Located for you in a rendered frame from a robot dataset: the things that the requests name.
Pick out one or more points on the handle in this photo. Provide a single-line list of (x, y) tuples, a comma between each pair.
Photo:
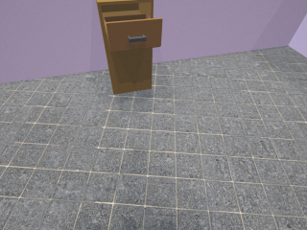
[(137, 38)]

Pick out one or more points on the cabinet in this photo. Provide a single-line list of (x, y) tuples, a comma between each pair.
[(130, 70)]

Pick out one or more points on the drawer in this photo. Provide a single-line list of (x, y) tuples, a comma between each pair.
[(120, 27)]

